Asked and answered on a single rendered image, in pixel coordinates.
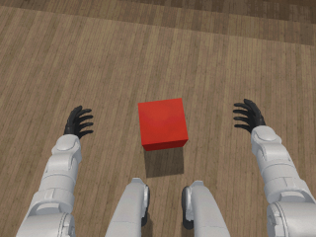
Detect robot left upper arm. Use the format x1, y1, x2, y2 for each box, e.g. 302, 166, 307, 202
18, 212, 76, 237

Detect robot right forearm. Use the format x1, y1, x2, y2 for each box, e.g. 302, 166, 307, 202
251, 125, 316, 204

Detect right robot hand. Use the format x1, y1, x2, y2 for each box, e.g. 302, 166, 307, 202
233, 99, 266, 134

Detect left robot hand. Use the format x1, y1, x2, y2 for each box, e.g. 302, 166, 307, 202
63, 106, 94, 139

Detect carton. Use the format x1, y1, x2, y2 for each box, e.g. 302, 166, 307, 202
137, 98, 189, 151

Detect robot left forearm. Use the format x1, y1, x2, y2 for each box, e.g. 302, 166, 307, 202
16, 134, 82, 237

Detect robot right upper arm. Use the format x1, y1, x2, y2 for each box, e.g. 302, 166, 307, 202
267, 201, 316, 237

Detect right robot shin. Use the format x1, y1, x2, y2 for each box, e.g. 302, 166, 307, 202
186, 180, 204, 220

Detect robot right thigh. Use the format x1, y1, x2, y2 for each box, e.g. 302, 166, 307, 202
186, 185, 231, 237

